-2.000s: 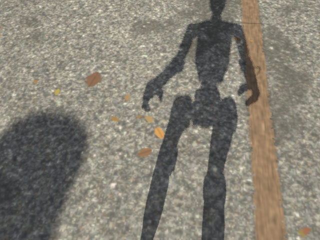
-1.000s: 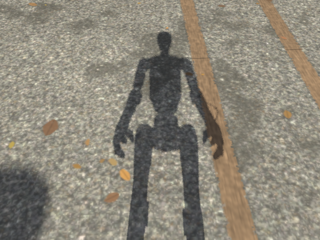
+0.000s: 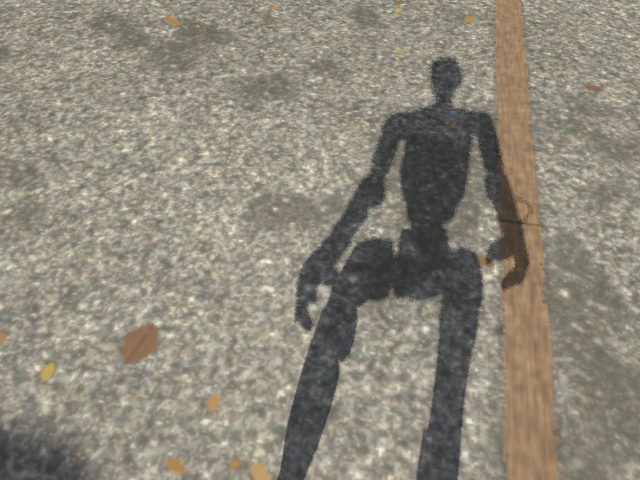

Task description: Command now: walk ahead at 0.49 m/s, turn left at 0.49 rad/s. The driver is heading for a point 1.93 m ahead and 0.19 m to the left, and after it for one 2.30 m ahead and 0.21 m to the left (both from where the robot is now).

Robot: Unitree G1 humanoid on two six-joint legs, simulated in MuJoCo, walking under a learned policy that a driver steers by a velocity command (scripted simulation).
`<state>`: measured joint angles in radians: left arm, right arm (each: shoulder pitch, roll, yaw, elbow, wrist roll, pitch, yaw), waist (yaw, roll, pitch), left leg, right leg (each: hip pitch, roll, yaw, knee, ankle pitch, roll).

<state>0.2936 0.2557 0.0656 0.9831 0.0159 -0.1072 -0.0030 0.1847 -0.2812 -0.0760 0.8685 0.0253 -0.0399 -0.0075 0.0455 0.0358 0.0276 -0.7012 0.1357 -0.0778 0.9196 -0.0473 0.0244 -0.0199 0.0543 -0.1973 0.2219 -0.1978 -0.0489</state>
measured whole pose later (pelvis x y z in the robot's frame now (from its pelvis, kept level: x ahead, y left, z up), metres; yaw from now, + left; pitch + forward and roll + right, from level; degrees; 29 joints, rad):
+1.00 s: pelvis +0.37 +0.09 -0.01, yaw +8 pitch +2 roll +0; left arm 0.16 0.30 0.08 0.78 -0.02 0.03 0.03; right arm 0.15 -0.28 -0.06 0.77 0.01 0.01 -0.04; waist 0.03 -0.02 0.05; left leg -0.33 -0.04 -0.09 0.59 -0.33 -0.03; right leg -0.41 0.07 0.16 0.45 -0.08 0.00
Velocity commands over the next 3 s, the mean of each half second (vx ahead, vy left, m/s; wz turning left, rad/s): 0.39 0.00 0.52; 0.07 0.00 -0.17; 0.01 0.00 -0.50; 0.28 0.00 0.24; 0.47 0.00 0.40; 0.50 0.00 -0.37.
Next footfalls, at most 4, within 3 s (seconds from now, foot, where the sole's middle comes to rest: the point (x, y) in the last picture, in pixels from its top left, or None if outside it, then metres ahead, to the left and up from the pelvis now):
0.22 left None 0.30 0.15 -0.78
0.66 right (341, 475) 0.52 0.00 -0.78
1.02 left None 0.41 0.22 -0.78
1.46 right None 0.40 -0.04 -0.78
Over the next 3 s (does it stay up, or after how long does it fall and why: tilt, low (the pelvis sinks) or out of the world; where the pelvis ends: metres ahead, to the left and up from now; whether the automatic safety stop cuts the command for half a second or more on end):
stays up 1.05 0.24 -0.01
